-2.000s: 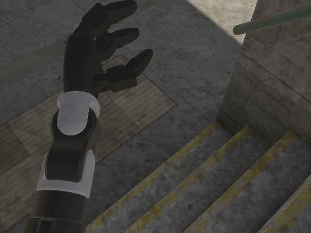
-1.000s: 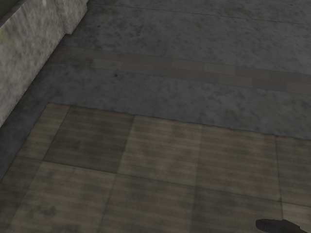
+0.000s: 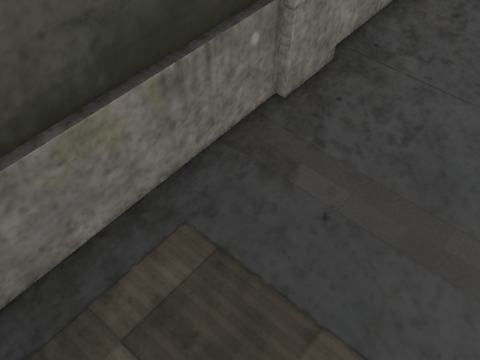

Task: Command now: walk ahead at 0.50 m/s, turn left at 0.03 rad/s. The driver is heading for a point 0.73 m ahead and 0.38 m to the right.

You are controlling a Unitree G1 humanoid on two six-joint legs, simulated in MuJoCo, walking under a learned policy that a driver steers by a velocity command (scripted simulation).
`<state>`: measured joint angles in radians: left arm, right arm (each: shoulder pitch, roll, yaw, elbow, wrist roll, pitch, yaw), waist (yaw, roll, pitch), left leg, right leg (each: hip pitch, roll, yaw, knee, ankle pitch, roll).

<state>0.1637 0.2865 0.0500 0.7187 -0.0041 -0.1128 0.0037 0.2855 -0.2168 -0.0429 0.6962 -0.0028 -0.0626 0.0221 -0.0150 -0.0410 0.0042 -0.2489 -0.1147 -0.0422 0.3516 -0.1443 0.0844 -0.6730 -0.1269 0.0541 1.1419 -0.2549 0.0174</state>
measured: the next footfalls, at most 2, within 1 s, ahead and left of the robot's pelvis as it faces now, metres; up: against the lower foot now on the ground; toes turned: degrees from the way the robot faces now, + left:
right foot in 0.28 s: +0.34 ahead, -0.19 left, +0.00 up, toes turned -8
left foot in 0.86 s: +0.68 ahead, -0.13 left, +0.00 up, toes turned -32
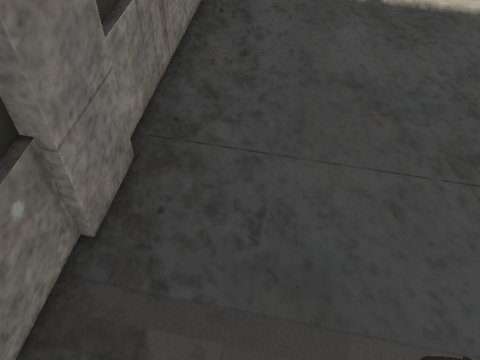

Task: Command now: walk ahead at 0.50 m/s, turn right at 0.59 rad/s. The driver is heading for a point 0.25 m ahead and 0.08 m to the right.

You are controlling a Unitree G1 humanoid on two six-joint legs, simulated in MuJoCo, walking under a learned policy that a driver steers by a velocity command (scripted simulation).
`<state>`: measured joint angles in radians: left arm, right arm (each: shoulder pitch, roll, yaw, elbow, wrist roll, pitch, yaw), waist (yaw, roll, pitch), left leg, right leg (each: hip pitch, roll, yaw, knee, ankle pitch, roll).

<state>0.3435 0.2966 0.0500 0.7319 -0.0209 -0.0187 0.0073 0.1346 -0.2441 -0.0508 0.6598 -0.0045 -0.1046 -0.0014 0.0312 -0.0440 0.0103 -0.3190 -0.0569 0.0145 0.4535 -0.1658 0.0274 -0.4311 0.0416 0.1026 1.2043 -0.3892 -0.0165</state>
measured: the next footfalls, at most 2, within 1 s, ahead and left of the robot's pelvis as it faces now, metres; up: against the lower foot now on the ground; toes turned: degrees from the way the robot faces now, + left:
right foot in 0.32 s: +0.29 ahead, -0.17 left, +0.00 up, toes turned -6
left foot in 0.64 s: +0.27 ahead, +0.09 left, +0.00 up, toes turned -7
